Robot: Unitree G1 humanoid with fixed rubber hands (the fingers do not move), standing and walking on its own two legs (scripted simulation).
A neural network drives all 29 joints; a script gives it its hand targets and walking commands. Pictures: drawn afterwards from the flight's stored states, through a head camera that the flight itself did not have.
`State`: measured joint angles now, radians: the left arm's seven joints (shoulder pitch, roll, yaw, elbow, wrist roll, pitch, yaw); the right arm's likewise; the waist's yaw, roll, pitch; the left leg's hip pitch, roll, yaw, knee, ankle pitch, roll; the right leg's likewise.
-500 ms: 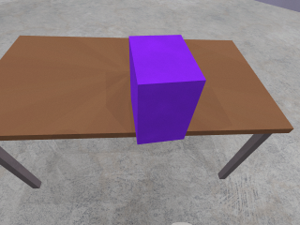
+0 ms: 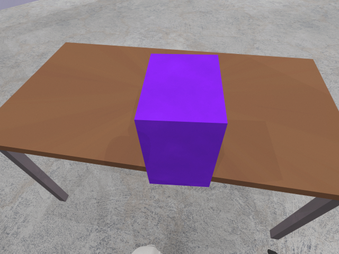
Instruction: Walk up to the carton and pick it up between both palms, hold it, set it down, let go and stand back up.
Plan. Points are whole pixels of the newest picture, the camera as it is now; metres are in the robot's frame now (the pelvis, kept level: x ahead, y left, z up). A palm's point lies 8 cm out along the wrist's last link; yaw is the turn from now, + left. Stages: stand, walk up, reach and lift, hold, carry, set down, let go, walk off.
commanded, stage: walk up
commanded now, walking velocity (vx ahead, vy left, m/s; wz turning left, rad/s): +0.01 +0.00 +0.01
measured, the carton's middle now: (181, 123) +0.45 +0.03 +0.04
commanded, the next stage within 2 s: none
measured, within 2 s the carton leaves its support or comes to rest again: neither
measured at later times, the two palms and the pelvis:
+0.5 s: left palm out of the picture +0.06 +0.25 -0.13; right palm out of the picture +0.05 -0.26 -0.15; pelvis +0.02 +0.00 -0.01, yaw +0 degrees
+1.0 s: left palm out of the picture -0.02 +0.30 -0.15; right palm out of the picture +0.02 -0.15 -0.13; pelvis -0.01 +0.07 +0.00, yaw -1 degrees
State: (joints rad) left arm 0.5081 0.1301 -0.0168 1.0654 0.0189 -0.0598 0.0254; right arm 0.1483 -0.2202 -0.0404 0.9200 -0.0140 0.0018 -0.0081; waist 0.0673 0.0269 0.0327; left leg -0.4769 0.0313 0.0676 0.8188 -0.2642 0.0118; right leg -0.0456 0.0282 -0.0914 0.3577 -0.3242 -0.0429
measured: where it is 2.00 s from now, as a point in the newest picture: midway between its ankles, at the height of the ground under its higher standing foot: outside the picture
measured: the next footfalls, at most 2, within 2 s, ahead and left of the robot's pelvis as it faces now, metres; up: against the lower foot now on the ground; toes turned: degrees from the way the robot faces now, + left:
left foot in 0.08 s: +0.11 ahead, +0.09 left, +0.00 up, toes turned +4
right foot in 0.40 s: +0.08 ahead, -0.14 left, +0.00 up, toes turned -6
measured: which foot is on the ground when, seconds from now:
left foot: up 0.00-0.06, down 0.08-0.42, up 0.44-0.74, down 0.76-1.00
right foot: down 0.00-0.16, up 0.18-0.38, down 0.40-0.76, up 0.78-1.00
